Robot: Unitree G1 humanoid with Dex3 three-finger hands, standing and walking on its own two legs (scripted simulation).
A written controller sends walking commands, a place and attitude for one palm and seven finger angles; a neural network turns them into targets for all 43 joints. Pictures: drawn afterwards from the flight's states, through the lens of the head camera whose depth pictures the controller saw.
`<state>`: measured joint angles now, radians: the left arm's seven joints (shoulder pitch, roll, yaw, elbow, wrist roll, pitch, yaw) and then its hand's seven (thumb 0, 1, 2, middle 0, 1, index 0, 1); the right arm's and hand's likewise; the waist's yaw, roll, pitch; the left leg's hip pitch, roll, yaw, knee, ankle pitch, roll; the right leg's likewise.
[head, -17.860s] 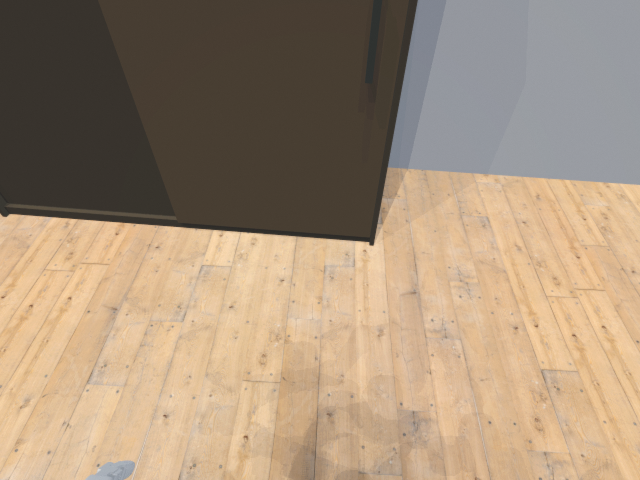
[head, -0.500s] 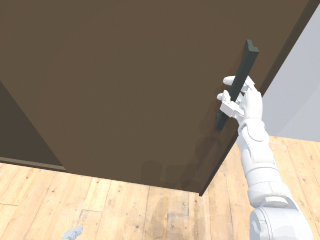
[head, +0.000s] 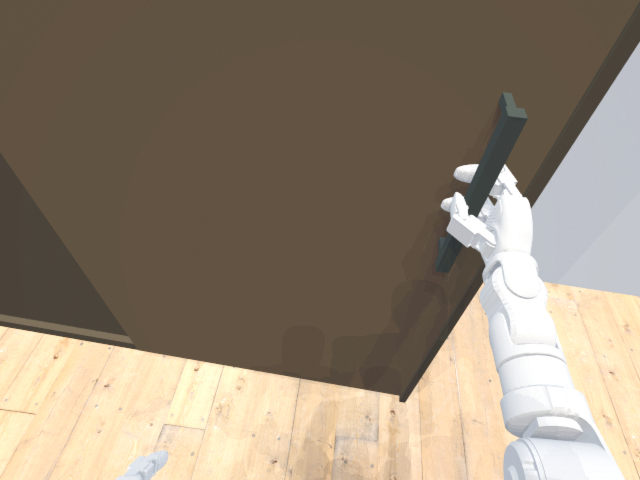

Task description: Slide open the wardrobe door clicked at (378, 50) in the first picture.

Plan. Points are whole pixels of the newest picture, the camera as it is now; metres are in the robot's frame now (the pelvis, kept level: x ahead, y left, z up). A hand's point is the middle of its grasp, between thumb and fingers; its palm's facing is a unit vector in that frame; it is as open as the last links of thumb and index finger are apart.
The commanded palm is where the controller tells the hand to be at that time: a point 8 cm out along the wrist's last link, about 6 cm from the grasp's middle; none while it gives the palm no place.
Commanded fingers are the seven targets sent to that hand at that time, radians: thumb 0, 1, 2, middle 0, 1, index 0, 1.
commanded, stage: grip the handle and tug to test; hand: right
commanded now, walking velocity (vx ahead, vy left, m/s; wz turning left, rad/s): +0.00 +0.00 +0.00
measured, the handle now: (470, 195) +0.47 -0.14 +0.13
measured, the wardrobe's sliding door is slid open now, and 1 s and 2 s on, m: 0.00 0.00 0.04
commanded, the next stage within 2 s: tug the door sideways, standing still in 0.14 s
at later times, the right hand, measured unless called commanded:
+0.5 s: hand (456, 218) +0.42 -0.11 +0.13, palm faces +0.06 +1.00 +0.00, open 5.6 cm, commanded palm +0.40 -0.14 +0.13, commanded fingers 0.00 -0.90 -0.90 0.45 1.40 0.45 1.40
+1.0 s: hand (452, 220) +0.42 -0.11 +0.13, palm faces +0.08 +0.99 -0.09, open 5.8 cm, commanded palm +0.40 -0.14 +0.13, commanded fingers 0.00 -0.90 -0.90 0.45 1.40 0.45 1.40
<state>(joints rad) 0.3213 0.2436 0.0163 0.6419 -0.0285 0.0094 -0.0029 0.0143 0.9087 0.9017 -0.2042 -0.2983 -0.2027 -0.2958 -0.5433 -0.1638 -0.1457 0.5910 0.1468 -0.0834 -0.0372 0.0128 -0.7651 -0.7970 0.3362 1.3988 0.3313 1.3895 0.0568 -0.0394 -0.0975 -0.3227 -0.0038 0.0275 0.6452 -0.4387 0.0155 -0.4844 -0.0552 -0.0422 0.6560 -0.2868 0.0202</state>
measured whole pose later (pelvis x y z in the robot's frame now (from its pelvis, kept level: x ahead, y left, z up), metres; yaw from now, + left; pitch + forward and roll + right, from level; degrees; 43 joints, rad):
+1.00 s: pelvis +0.01 +0.00 +0.00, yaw -5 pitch +6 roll +0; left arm 0.26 0.22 -0.01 0.67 -0.01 0.01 0.02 0.01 0.91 0.90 -0.20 -0.30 -0.20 -0.30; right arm -0.59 -0.12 0.02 0.54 0.09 -0.04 -0.13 -0.01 -0.75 -0.82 0.35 1.40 0.29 1.40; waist 0.01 -0.04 -0.05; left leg -0.28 0.01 0.03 0.65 -0.48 0.00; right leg -0.49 0.00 0.03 0.68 -0.30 0.02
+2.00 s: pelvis +0.08 +0.17 +0.00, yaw -13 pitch -1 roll +0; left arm 0.07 0.27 0.07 0.62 -0.05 -0.11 0.06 0.02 0.91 0.90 -0.20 -0.30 -0.20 -0.30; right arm -0.43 -0.13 -0.05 0.10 0.10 -0.06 -0.21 0.01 -0.77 -0.86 0.40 1.40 0.15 1.40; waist -0.09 -0.06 0.27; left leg -0.43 0.08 0.07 0.81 -0.33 -0.02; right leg -0.28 -0.06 -0.06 0.67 -0.32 0.01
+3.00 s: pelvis +0.13 +0.34 +0.01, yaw -4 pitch -1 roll -2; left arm 0.01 0.21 0.01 0.60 -0.01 -0.09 0.03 0.02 0.91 0.90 -0.20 -0.30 -0.20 -0.30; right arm -0.07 -0.07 0.07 -0.19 0.04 -0.10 -0.16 0.02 -0.78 -0.85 0.44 1.40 0.22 1.40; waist -0.04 -0.03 0.22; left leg -0.41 0.00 0.07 0.50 -0.09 0.08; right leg -0.37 0.00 -0.05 0.95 -0.60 0.05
